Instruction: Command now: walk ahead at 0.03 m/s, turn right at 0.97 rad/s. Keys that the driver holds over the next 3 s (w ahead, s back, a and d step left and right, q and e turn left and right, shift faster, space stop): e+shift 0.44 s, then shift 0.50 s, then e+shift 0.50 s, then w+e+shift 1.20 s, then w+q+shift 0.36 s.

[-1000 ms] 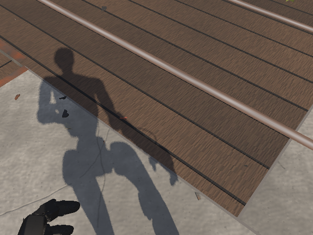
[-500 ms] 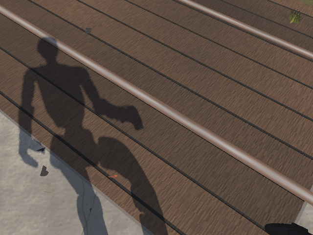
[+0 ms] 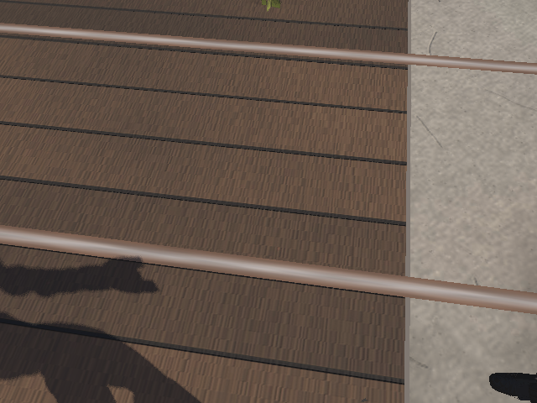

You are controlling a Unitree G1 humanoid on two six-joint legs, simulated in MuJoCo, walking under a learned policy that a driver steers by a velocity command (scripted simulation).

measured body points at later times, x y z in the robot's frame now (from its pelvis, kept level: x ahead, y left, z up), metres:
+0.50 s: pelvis +0.03 +0.05 +0.01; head +0.07 +0.03 +0.45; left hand +0.32 +0.22 -0.08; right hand +0.03 -0.27 -0.09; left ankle +0.10 +0.16 -0.74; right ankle -0.02 -0.09 -0.68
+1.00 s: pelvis +0.02 +0.01 +0.00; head +0.04 +0.00 +0.45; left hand +0.31 +0.09 -0.10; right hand -0.04 -0.29 -0.11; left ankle +0.10 +0.12 -0.74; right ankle -0.04 -0.08 -0.74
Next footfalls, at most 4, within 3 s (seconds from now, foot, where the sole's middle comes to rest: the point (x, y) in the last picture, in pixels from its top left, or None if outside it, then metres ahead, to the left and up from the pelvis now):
0.16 left None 0.14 0.14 -0.77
0.60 right None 0.00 -0.10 -0.77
0.98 left None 0.13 0.09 -0.77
1.30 right None -0.05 -0.12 -0.77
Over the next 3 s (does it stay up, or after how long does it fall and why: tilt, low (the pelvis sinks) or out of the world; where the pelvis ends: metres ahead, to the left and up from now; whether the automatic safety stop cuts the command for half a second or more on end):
stays up -0.21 -1.02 0.00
